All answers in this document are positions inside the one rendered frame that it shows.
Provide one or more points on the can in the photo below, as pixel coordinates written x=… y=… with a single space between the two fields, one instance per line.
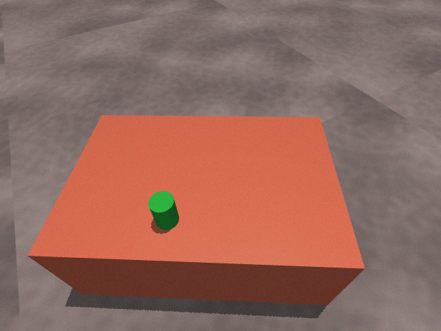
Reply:
x=163 y=209

